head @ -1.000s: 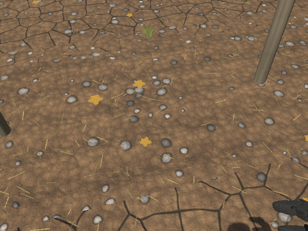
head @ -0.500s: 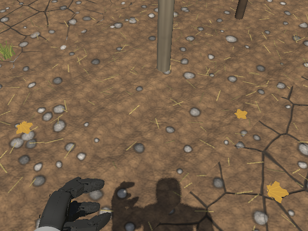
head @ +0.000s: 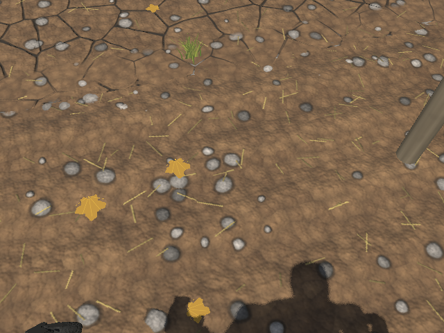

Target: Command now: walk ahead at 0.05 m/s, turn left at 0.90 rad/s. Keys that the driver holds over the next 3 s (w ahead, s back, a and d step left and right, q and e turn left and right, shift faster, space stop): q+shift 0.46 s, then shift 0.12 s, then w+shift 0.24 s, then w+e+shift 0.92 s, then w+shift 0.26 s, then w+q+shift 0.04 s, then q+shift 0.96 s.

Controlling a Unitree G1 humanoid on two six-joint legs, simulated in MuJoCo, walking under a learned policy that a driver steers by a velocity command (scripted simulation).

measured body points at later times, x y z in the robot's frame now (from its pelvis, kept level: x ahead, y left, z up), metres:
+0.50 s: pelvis +0.07 -0.05 +0.01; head +0.12 -0.05 +0.46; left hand +0.08 +0.28 -0.07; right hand +0.37 -0.23 -0.07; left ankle +0.03 +0.07 -0.66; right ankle +0.15 -0.14 -0.72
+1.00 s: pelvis +0.13 +0.04 +0.01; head +0.14 +0.06 +0.46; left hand +0.10 +0.33 -0.10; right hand +0.30 -0.18 -0.10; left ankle -0.03 +0.06 -0.72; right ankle +0.26 -0.04 -0.65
